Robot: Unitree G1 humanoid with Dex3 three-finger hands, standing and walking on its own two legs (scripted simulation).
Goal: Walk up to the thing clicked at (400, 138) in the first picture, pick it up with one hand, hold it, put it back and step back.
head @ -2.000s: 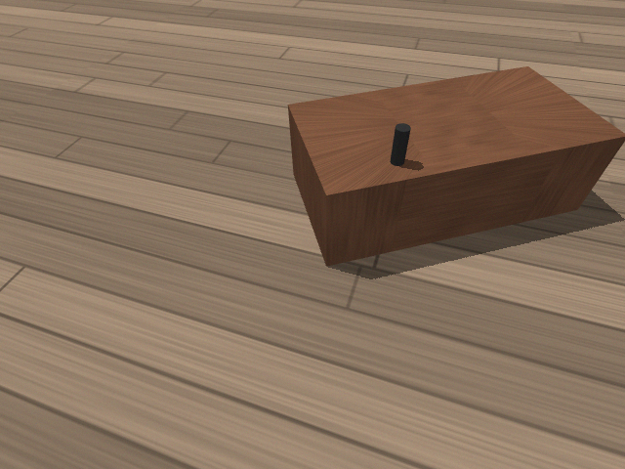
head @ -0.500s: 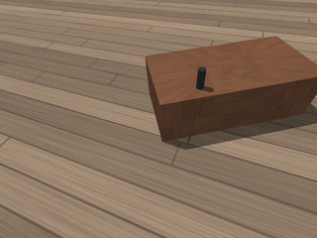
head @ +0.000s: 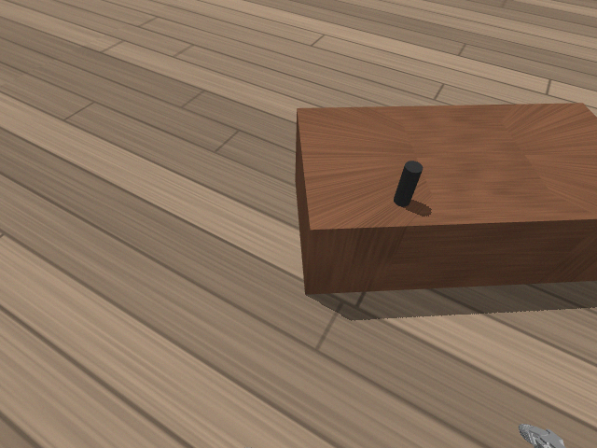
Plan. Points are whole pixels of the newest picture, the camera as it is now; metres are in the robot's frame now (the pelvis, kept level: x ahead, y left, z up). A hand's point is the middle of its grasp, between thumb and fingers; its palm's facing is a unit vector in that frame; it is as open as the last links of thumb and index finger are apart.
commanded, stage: walk up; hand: right
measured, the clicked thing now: (407, 184) +0.87 -0.28 -0.29
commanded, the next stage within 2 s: none
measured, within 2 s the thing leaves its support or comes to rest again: neither
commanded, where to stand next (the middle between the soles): +0.44 -0.14 m, yaw +5 degrees
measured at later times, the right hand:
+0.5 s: hand (571, 376) +0.28 -0.41 -0.14, palm faces -0.10 +0.92 -0.37, open 7.4 cm
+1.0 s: hand (541, 279) +0.44 -0.41 -0.11, palm faces -0.11 +0.91 -0.41, open 7.4 cm
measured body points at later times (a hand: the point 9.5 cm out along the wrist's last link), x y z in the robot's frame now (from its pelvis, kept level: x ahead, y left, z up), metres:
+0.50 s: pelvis +0.19 -0.14 +0.01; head +0.21 -0.16 +0.46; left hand +0.22 +0.19 -0.09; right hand +0.28 -0.46 -0.11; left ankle +0.20 +0.01 -0.65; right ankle +0.23 -0.24 -0.72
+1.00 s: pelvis +0.34 -0.15 +0.01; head +0.35 -0.13 +0.46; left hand +0.37 +0.17 -0.11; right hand +0.44 -0.46 -0.08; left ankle +0.36 -0.03 -0.72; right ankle +0.42 -0.30 -0.67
